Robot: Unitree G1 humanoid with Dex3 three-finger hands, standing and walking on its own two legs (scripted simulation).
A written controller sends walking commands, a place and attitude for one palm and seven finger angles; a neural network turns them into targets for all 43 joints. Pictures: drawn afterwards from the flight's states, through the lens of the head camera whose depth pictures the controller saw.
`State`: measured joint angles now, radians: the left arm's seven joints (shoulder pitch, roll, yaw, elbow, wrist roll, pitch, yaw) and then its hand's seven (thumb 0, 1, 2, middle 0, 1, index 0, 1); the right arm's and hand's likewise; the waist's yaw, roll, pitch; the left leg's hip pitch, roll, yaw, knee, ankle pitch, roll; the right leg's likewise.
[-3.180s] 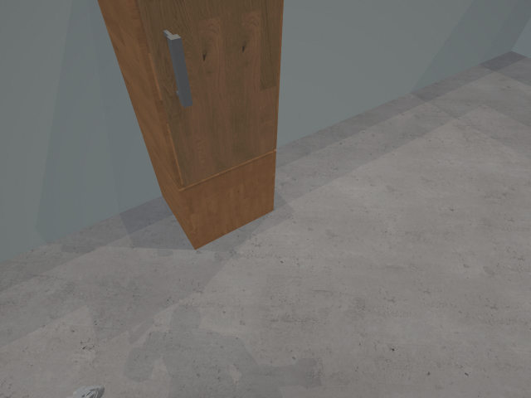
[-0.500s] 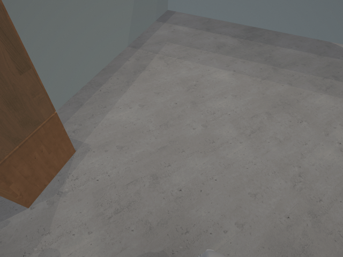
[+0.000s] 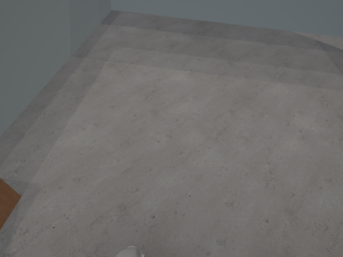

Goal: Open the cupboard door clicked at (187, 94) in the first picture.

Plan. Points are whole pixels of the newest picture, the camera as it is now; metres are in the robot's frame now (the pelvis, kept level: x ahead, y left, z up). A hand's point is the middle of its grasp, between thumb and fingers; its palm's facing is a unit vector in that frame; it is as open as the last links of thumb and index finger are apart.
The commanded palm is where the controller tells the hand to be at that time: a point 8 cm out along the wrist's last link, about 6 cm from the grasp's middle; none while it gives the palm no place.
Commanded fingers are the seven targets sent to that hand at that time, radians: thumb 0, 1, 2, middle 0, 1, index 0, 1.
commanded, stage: walk to a spot facing it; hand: left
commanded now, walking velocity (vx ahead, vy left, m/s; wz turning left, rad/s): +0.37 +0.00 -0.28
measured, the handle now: out of the picture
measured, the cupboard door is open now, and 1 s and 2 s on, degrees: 0 0 0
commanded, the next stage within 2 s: turn to face it in 0.48 s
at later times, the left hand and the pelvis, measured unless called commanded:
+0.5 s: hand (120, 198) +0.31 +0.18 -0.17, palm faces -0.21 -0.97 -0.14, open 7.3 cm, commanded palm none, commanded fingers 0.00 0.90 0.90 -0.20 -0.30 -0.20 -0.30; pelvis +0.21 +0.01 +0.00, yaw -14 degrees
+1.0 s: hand (156, 144) +0.53 +0.08 -0.15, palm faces -0.14 -0.97 -0.18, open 7.2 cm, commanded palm none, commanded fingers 0.00 0.90 0.90 -0.20 -0.30 -0.20 -0.30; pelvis +0.38 -0.06 +0.00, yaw -9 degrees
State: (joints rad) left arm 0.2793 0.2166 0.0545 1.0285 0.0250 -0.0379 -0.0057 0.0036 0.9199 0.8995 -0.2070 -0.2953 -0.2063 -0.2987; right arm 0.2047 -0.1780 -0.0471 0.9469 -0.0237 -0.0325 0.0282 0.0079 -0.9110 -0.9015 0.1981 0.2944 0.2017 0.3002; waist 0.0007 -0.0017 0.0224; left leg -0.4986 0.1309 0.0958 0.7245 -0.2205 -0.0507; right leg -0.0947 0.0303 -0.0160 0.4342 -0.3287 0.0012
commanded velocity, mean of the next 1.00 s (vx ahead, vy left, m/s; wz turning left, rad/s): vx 0.15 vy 0.00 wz -0.03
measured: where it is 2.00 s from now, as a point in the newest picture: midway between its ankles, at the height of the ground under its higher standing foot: (184, 228)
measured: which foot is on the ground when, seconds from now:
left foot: up 0.00-0.02, down 0.04-0.62, up 0.64-1.00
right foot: down 0.00-0.06, up 0.08-0.60, down 0.62-1.00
